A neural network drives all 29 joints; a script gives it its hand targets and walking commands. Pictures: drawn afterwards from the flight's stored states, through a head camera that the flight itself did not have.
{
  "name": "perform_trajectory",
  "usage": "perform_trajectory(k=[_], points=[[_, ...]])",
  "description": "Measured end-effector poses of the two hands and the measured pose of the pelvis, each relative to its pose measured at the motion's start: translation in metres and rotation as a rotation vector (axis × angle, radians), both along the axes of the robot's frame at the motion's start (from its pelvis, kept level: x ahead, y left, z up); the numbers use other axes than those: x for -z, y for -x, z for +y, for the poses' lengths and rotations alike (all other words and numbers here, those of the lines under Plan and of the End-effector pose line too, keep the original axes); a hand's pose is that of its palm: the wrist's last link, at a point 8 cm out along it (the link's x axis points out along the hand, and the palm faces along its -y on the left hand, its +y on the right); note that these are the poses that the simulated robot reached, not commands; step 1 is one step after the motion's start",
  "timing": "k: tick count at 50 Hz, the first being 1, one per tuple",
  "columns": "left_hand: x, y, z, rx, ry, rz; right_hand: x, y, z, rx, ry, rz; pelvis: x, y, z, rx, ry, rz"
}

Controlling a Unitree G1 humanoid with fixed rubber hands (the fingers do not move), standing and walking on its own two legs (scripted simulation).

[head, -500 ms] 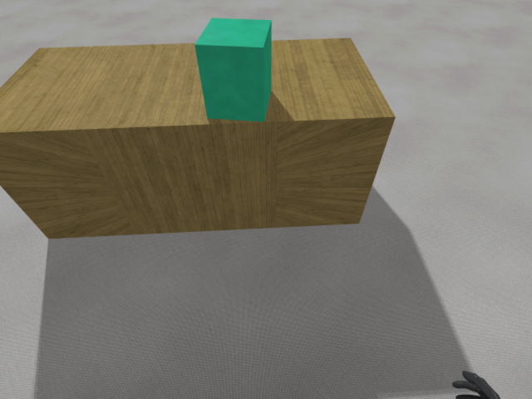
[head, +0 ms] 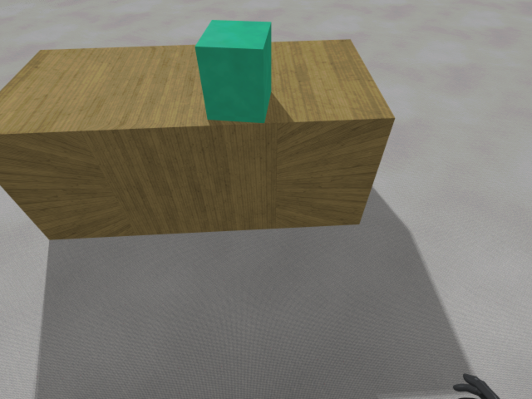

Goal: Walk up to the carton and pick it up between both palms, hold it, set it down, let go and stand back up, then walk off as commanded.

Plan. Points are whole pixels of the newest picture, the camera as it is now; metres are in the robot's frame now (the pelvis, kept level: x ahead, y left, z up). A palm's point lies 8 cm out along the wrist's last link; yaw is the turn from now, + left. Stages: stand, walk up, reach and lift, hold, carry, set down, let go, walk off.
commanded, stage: stand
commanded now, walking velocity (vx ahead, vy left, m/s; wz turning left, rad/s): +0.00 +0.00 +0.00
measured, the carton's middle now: (238, 72) +1.09 +0.06 -0.04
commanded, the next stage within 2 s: none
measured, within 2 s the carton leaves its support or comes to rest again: neither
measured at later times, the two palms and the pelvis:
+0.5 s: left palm out of the picture +0.08 +0.33 -0.09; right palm out of the picture +0.09 -0.33 -0.09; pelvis +0.00 +0.00 +0.00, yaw +0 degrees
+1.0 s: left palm out of the picture +0.08 +0.33 -0.09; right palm out of the picture +0.09 -0.33 -0.09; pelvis +0.00 +0.00 +0.00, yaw +0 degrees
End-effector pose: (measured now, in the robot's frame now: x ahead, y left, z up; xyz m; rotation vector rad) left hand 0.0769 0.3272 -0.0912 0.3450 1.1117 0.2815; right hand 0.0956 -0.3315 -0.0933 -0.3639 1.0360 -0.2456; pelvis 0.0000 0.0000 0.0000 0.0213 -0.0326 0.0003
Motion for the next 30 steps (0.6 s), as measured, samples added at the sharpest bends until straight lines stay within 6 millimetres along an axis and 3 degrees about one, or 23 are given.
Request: perform_trajectory(k=[30], points=[[-0.0001,0.0006,0.0005,-0.002,0.0,0.005,0.0013,0.0028,0.0004,0.006,-0.003,0.012,-0.0005,-0.0004,0.0002,0.0,0.0,0.003]])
